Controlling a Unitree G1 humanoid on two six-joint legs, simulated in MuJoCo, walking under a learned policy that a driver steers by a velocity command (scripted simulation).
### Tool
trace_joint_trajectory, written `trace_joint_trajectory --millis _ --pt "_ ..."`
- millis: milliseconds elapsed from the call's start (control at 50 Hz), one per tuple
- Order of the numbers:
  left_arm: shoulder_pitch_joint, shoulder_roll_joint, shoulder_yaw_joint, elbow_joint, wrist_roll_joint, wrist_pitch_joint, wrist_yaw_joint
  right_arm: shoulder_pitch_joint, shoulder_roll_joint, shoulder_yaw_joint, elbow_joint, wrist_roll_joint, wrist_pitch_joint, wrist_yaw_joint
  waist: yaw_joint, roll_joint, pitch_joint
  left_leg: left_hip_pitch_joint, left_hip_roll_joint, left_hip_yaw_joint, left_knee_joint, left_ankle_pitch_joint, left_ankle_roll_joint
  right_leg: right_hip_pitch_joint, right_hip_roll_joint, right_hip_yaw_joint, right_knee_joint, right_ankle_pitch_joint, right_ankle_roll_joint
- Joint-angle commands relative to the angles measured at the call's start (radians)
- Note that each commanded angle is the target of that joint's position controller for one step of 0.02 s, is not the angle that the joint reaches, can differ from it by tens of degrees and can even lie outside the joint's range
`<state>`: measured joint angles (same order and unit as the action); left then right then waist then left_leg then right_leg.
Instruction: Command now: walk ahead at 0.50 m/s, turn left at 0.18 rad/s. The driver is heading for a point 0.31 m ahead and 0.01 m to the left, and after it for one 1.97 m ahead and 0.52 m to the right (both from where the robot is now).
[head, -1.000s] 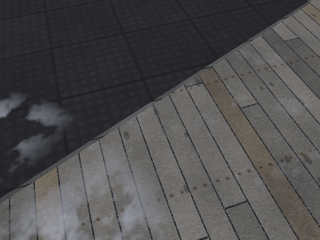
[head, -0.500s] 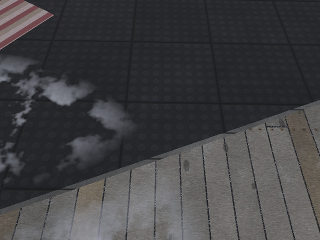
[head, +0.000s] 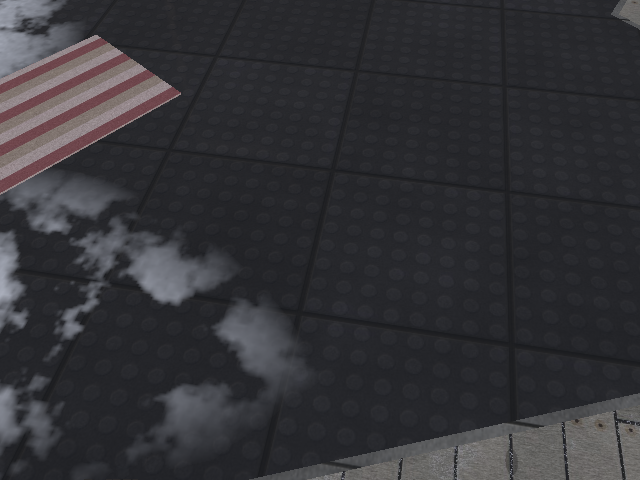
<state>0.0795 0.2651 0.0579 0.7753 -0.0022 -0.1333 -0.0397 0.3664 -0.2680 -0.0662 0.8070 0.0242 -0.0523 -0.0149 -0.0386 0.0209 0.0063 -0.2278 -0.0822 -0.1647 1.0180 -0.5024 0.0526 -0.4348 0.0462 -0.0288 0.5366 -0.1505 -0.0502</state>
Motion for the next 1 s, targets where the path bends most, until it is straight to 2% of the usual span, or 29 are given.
trace_joint_trajectory --millis 20,40,60,80,120,160,220,260,320,360,380,400,420,440,460,480,500,520,560,640,680,700,720,760,780,800,820,900,1000 --pt "0.173 0.116 0.03 -0.005 -0.004 0.015 0.006 -0.076 -0.137 -0.02 -0.105 -0.002 -0.032 0.002 0.101 -0.054 -0.061 -0.525 0.115 0.02 0.263 0.114 -0.004 0.489 -0.351 0.516 -0.274 -0.162 -0.186" --pt "0.142 0.099 0.024 -0.006 0.006 0.017 0.006 -0.102 -0.125 -0.022 -0.115 -0.016 -0.034 0.004 0.076 -0.044 -0.022 -0.493 0.149 0.037 0.2 0.163 -0.006 0.397 -0.316 0.447 -0.298 -0.063 -0.182" --pt "0.132 0.089 0.017 -0.005 0.014 0.015 0.007 -0.087 -0.111 -0.023 -0.115 -0.017 -0.032 0.006 0.05 -0.073 -0.025 -0.441 0.175 0.045 0.158 0.191 -0.008 0.347 -0.286 0.392 -0.317 0.008 -0.175" --pt "0.137 0.085 0.015 0.002 0.011 0.014 0.007 -0.07 -0.092 -0.021 -0.11 -0.014 -0.028 0.007 0.041 -0.098 -0.031 -0.415 0.183 0.058 0.122 0.2 -0.013 0.325 -0.267 0.35 -0.335 0.052 -0.177" --pt "0.161 0.107 0.019 0.019 0.001 0.009 0.012 -0.083 -0.066 -0.013 -0.117 -0.016 -0.023 0.006 0.038 -0.107 -0.026 -0.427 0.197 0.084 0.051 0.22 -0.029 0.306 -0.263 0.29 -0.363 0.147 -0.192" --pt "0.167 0.137 0.025 0.031 0.003 0.014 0.02 -0.143 -0.052 -0.006 -0.139 -0.026 -0.021 0.001 0.04 -0.088 -0.005 -0.437 0.194 0.109 -0.065 0.282 -0.056 0.29 -0.26 0.215 -0.358 0.42 -0.193" --pt "0.189 0.147 0.024 0.047 -0.003 0.033 0.032 -0.205 -0.02 0.008 -0.146 -0.026 -0.027 0.008 0.059 -0.098 -0.032 -0.328 0.155 0.153 -0.281 0.465 -0.061 0.272 -0.197 0.078 -0.32 0.626 -0.14" --pt "0.23 0.15 0.021 0.066 -0.008 0.044 0.037 -0.26 -0.021 0.009 -0.153 -0.022 -0.028 0.016 0.086 -0.105 -0.043 -0.277 0.124 0.165 -0.376 0.571 -0.061 0.293 -0.19 0.061 -0.302 0.599 -0.124" --pt "0.247 0.153 0.017 0.085 -0.012 0.062 0.041 -0.309 -0.045 0.003 -0.171 -0.024 -0.03 0.028 0.092 -0.116 -0.043 -0.252 0.105 0.147 -0.468 0.558 -0.039 0.36 -0.224 0.093 -0.242 0.548 -0.114" --pt "0.215 0.162 0.019 0.086 -0.017 0.072 0.045 -0.266 -0.073 -0.008 -0.161 -0.033 -0.036 0.034 0.051 -0.115 -0.061 -0.177 0.093 0.144 -0.547 0.549 -0.009 0.383 -0.231 0.113 -0.156 0.525 -0.089" --pt "0.205 0.156 0.017 0.085 -0.017 0.074 0.046 -0.2 -0.093 -0.018 -0.135 -0.042 -0.039 0.031 0.019 -0.098 -0.09 -0.071 0.077 0.159 -0.611 0.626 0.013 0.375 -0.198 0.103 -0.076 0.533 -0.065" --pt "0.232 0.133 0.008 0.079 -0.001 0.067 0.046 -0.134 -0.156 -0.033 -0.122 -0.052 -0.042 0.022 0.006 -0.035 -0.16 0.102 0.164 0.091 -0.584 0.981 0.054 0.303 -0.142 0.071 0.055 0.423 -0.02" --pt "0.342 0.058 -0.019 0.083 0.021 0.054 0.041 -0.084 -0.193 -0.033 -0.126 -0.077 -0.032 0.013 0.04 0.127 -0.29 0.41 0.381 -0.116 -0.485 1.356 0.195 0.064 -0.064 0.04 0.298 0.009 0.04" --pt "0.399 0.039 -0.033 0.11 0.009 0.059 0.035 -0.053 -0.114 -0.012 -0.111 -0.063 -0.018 0.016 0.022 0.224 -0.408 0.474 0.495 -0.256 -0.505 1.378 0.306 -0.018 -0.034 0.086 0.477 -0.531 0.077" --pt "0.351 0.115 -0.013 0.11 -0.008 0.076 0.031 -0.068 -0.074 0.001 -0.104 -0.039 -0.005 0.025 0.011 0.145 -0.361 0.392 0.444 -0.242 -0.545 1.136 0.278 -0.053 -0.068 0.124 0.533 -0.577 0.088" --pt "0.283 0.122 -0.007 0.094 -0.015 0.095 0.037 -0.137 -0.07 0.004 -0.106 -0.03 0.001 0.028 0.023 0.094 -0.256 0.284 0.405 -0.201 -0.592 0.923 0.235 -0.098 -0.092 0.108 0.54 -0.537 0.097" --pt "0.239 0.117 -0.004 0.089 -0.009 0.117 0.047 -0.204 -0.07 0.008 -0.112 -0.033 0.004 0.028 0.039 0.059 -0.179 0.157 0.377 -0.168 -0.643 0.76 0.206 -0.091 -0.113 0.1 0.501 -0.488 0.106" --pt "0.228 0.114 0.0 0.087 -0.002 0.138 0.057 -0.267 -0.08 0.006 -0.118 -0.04 0.008 0.026 0.066 0.071 -0.134 0.031 0.347 -0.129 -0.693 0.629 0.18 -0.029 -0.129 0.098 0.442 -0.431 0.115" --pt "0.266 0.078 -0.006 0.108 0.004 0.16 0.071 -0.326 -0.097 -0.002 -0.114 -0.057 0.017 0.022 0.099 0.127 -0.107 -0.137 0.285 -0.042 -0.747 0.492 0.158 0.119 -0.108 0.054 0.33 -0.333 0.123" --pt "0.264 0.056 -0.008 0.131 0.016 0.159 0.072 -0.327 -0.069 0.006 -0.078 -0.044 0.023 0.011 0.101 0.116 -0.118 -0.188 0.246 0.014 -0.749 0.213 0.126 0.272 -0.088 0.018 0.096 -0.085 0.09" --pt "0.239 0.066 -0.008 0.123 0.038 0.156 0.068 -0.282 -0.039 0.017 -0.043 -0.039 0.027 0.008 0.096 0.085 -0.076 -0.226 0.204 0.027 -0.741 0.0 0.049 0.317 -0.097 0.03 -0.016 -0.026 0.057" --pt "0.215 0.098 -0.006 0.105 0.04 0.154 0.07 -0.26 -0.036 0.019 -0.028 -0.043 0.028 0.008 0.077 0.045 -0.025 -0.232 0.173 0.042 -0.705 -0.043 0.006 0.279 -0.152 0.092 -0.091 -0.067 0.029" --pt "0.181 0.162 0.01 0.11 0.022 0.152 0.075 -0.224 -0.042 0.012 -0.026 -0.039 0.029 0.006 0.023 -0.082 0.021 -0.171 0.114 0.102 -0.678 0.032 -0.026 0.147 -0.163 0.103 -0.112 -0.248 -0.001" --pt "0.144 0.09 -0.006 0.118 0.025 0.133 0.072 -0.249 -0.052 0.008 -0.014 -0.039 0.03 -0.005 0.028 -0.138 0.042 -0.008 0.099 0.132 -0.592 0.192 -0.037 -0.005 -0.146 0.113 -0.192 -0.385 0.017" --pt "0.122 0.071 -0.013 0.126 0.016 0.129 0.082 -0.243 -0.065 0.002 -0.002 -0.023 0.037 -0.026 0.028 -0.084 0.046 0.031 0.114 0.109 -0.61 0.205 -0.01 -0.02 -0.135 0.091 -0.196 -0.339 0.026" --pt "0.136 0.081 -0.011 0.127 0.021 0.115 0.075 -0.235 -0.052 0.006 0.006 -0.038 0.036 -0.019 0.029 -0.132 0.034 0.009 0.111 0.119 -0.582 0.245 -0.013 0.031 -0.127 0.088 -0.175 -0.267 0.045" --pt "0.145 0.076 -0.012 0.139 0.019 0.106 0.071 -0.218 -0.047 0.006 0.021 -0.042 0.035 -0.015 0.029 -0.128 0.016 0.013 0.108 0.126 -0.573 0.294 -0.012 0.063 -0.13 0.089 -0.165 -0.223 0.047" --pt "0.183 0.078 -0.013 0.164 0.009 0.1 0.07 -0.214 -0.041 0.004 0.062 -0.034 0.031 -0.006 0.046 -0.059 -0.015 0.036 0.112 0.131 -0.554 0.439 -0.016 0.125 -0.121 0.076 -0.126 -0.095 0.04" --pt "0.194 0.072 -0.016 0.186 0.006 0.107 0.071 -0.206 -0.047 0.002 0.111 -0.027 0.039 -0.011 0.051 -0.024 -0.031 0.058 0.115 0.133 -0.538 0.521 -0.018 0.166 -0.108 0.058 -0.104 0.012 0.036"
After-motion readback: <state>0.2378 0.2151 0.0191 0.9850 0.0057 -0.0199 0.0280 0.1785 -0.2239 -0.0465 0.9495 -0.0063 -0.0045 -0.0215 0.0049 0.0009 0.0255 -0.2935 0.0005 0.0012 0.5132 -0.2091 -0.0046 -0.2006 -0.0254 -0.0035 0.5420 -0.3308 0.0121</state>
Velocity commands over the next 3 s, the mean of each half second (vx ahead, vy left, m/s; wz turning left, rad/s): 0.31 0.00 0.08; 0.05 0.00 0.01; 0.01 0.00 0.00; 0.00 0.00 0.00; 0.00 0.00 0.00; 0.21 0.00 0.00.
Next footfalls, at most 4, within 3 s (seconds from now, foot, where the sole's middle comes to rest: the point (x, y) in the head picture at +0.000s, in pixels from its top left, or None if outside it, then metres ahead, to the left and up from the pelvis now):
0.40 left None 0.36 0.13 -0.76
0.68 right None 0.29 -0.12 -0.76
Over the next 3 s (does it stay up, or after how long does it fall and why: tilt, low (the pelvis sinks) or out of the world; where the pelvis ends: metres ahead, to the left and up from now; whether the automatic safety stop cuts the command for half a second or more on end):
stays up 0.39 0.04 0.02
